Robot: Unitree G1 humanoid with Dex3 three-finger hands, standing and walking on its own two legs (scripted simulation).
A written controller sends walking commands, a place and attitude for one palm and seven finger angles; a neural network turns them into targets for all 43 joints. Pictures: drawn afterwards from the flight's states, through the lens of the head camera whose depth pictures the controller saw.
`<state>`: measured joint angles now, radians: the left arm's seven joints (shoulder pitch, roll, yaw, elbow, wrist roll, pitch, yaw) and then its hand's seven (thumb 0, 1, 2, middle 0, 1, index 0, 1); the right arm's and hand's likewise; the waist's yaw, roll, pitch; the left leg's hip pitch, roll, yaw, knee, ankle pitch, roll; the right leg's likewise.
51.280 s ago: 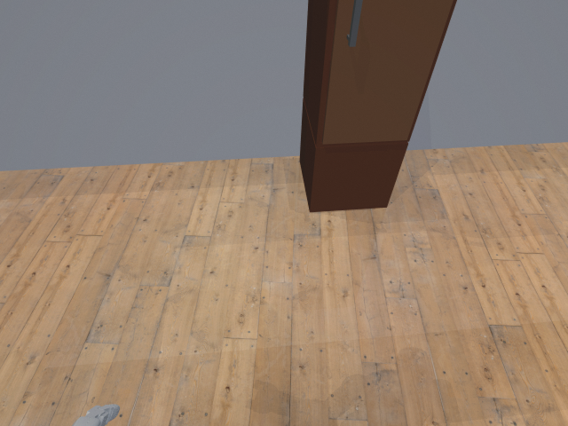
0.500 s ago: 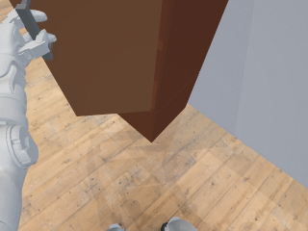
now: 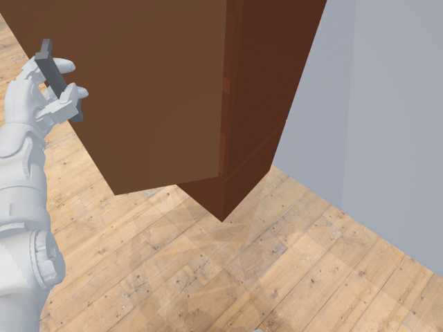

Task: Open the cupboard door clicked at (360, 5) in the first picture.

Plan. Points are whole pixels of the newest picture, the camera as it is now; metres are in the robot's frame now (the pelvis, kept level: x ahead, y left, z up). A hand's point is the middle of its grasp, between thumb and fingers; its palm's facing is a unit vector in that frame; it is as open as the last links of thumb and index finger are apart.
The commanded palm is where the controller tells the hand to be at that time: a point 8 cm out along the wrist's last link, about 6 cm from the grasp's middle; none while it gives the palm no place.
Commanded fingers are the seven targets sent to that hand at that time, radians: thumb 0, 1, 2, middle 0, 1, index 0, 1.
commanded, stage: pull the door open along its arc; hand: left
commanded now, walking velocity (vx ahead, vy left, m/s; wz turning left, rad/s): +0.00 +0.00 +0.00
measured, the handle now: (63, 83) +0.54 +0.24 +0.14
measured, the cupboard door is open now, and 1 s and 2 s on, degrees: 54 97 97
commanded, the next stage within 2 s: open thumb and fingers to let go in 0.76 s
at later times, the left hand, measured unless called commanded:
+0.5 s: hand (119, 158) +0.36 +0.12 +0.15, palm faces +0.44 -0.90 +0.04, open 6.2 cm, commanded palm +0.30 +0.17 +0.14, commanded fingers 0.00 0.90 0.90 -0.40 -1.35 -0.40 -1.35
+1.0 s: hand (158, 180) +0.32 +0.07 +0.15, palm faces +0.43 -0.90 -0.02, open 6.4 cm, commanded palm +0.27 +0.11 +0.14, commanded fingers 0.00 0.34 0.66 -0.36 -1.29 -0.36 -1.29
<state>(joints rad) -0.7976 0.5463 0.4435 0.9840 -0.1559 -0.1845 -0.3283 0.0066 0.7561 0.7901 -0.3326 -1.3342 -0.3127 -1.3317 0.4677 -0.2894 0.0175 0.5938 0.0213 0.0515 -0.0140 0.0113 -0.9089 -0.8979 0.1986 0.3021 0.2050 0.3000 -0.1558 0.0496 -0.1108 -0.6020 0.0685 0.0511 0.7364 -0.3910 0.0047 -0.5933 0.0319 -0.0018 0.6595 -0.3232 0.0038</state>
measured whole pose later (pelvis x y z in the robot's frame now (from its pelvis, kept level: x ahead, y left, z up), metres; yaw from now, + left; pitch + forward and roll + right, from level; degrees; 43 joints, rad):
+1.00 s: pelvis -0.01 -0.03 +0.02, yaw +5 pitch -2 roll +0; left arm -0.17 -0.11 -0.14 0.05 0.03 0.20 0.54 0.00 0.64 0.79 -0.32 -1.30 -0.32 -1.31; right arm 0.14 -0.18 0.01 0.67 -0.04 0.09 -0.04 0.02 -0.91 -0.90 0.20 0.30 0.20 0.30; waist 0.01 0.05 -0.01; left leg -0.20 0.04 -0.03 0.54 -0.31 -0.03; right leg -0.19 0.01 -0.08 0.53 -0.31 -0.03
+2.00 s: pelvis -0.05 -0.01 +0.02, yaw +5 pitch -4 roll +0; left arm -0.35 0.10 -0.13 0.37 -0.10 -0.01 0.05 -0.01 -0.50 0.30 -0.21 -0.37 -0.13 -0.39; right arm 0.19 -0.20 0.05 0.66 0.01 0.02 -0.10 0.02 -0.91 -0.90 0.20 0.30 0.20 0.30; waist 0.01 0.05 0.01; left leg -0.24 0.01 0.00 0.55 -0.25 0.00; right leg -0.23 -0.02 -0.06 0.55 -0.26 -0.01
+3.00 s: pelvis -0.01 -0.02 +0.02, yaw +5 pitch -2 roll +0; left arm 0.32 0.19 0.08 -0.29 -0.22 0.04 -0.18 -0.01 -0.50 0.30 -0.15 -0.30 -0.15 -0.30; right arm 0.22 -0.22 0.05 0.56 0.02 -0.16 -0.07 0.02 -0.91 -0.90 0.20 0.30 0.20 0.30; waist 0.04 0.06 -0.03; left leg -0.23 0.03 -0.01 0.58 -0.33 -0.02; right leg -0.22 0.00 -0.07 0.58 -0.33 -0.02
